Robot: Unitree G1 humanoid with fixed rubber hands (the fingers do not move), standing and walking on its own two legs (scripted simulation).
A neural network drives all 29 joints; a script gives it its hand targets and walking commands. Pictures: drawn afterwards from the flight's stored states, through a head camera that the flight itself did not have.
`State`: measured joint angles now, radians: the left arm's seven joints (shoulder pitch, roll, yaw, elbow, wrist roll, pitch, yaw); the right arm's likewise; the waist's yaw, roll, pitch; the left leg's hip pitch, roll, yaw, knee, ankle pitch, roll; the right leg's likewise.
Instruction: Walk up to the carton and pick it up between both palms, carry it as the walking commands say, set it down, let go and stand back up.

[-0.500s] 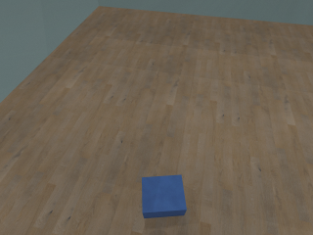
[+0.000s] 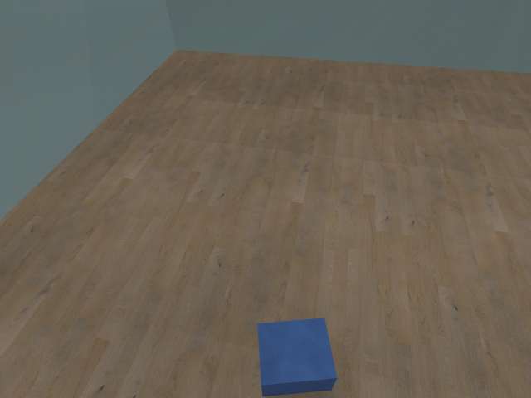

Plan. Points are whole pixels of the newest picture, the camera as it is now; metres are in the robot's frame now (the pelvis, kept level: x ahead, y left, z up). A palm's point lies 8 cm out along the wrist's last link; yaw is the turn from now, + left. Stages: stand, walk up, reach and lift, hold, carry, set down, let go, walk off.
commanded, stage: walk up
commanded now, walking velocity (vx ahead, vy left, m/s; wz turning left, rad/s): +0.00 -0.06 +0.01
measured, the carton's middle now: (294, 356) +0.42 -0.08 -0.70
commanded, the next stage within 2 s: stand in 0.84 s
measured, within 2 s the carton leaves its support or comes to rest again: neither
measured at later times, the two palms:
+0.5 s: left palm out of the picture -0.01 +0.15 -0.12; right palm out of the picture +0.01 -0.31 -0.15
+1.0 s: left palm out of the picture -0.02 +0.12 -0.13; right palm out of the picture +0.00 -0.31 -0.15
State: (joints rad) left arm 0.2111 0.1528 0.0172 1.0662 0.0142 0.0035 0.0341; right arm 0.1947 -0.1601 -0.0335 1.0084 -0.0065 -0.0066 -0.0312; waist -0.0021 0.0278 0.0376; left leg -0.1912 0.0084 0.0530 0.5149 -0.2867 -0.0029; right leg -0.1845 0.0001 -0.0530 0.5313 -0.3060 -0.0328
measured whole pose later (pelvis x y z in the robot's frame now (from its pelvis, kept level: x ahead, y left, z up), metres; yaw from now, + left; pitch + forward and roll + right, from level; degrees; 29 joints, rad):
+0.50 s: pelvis -0.01 -0.08 +0.01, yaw +0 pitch +0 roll +1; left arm 0.26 0.12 0.01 1.09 0.02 -0.02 0.03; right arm 0.23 -0.21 -0.06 1.06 -0.01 0.05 -0.02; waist 0.01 0.08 0.03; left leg -0.27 0.01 -0.02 0.69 -0.42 0.00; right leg -0.20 0.01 -0.07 0.44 -0.24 -0.06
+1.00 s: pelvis +0.00 -0.10 +0.01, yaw +1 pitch -2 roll +1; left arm 0.28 0.12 0.01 1.15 0.00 -0.02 0.05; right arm 0.26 -0.13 -0.03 1.15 -0.01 0.00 -0.05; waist 0.00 0.03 0.04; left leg -0.06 0.02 -0.02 0.35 -0.26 -0.04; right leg -0.12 0.05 -0.09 0.40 -0.25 -0.09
